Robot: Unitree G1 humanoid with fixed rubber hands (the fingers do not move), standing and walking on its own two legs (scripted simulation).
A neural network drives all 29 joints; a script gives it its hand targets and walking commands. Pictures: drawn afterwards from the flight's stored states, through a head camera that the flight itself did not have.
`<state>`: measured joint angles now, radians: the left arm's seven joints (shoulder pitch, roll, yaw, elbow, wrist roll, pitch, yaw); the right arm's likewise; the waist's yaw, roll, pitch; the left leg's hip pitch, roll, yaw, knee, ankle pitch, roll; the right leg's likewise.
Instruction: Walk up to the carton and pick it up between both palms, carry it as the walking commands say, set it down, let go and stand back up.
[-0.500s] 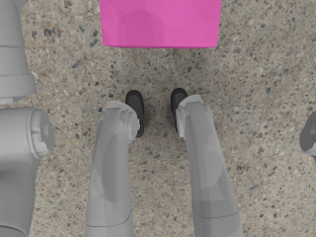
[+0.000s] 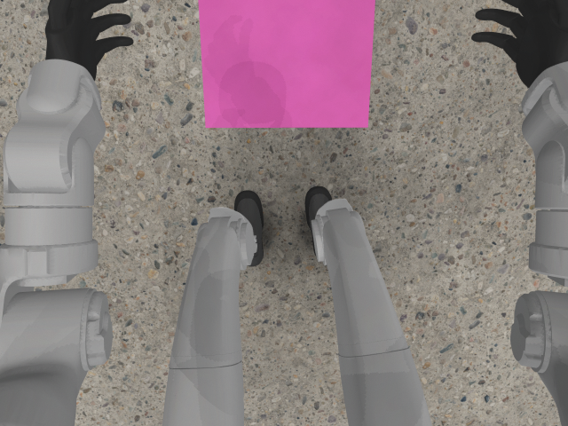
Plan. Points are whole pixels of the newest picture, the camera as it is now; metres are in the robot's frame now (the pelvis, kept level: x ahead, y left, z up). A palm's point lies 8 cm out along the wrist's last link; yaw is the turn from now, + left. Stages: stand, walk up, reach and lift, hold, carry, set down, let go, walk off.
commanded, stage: let go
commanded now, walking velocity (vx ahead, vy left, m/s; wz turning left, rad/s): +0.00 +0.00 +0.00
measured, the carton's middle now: (285, 60) +0.52 -0.03 -0.51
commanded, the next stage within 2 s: stand in 1.08 s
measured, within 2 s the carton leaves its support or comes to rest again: neither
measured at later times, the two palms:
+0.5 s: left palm out of the picture +0.26 +0.22 +0.02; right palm out of the picture +0.23 -0.24 +0.03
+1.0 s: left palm out of the picture +0.16 +0.22 +0.05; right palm out of the picture +0.17 -0.23 +0.05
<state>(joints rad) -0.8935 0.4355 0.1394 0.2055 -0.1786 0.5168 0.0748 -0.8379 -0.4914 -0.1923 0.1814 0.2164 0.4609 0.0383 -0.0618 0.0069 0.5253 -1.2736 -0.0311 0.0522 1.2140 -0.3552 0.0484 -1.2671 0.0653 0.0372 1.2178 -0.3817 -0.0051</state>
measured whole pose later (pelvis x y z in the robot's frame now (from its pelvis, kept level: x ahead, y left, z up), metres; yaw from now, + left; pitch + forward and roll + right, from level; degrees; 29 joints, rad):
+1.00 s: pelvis -0.01 +0.00 +0.11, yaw +1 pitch -9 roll -1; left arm 0.20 0.16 0.03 0.40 0.07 0.14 -0.03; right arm 0.15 -0.19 -0.11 0.36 -0.01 0.18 0.13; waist -0.06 0.05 0.21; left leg -0.25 -0.03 0.02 0.56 -0.24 0.05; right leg -0.22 0.05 0.04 0.54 -0.21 0.02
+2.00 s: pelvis +0.03 -0.02 +0.10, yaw +8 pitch -3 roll -2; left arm 0.37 0.29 0.09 0.71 0.05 0.00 -0.01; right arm 0.47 -0.31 -0.11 0.74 -0.02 -0.04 -0.03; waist -0.06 -0.02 -0.17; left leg -0.16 -0.04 0.03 0.79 -0.48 -0.02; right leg -0.32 0.05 -0.09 0.67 -0.30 -0.09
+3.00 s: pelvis -0.01 -0.05 +0.11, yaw +8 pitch -4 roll +1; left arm 0.35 0.30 0.02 0.78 0.03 -0.03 0.00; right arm 0.46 -0.32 -0.11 0.88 -0.02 -0.06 0.00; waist -0.06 -0.01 -0.05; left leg -0.20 -0.03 0.03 0.63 -0.37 0.03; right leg -0.33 0.02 -0.05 0.63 -0.24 -0.07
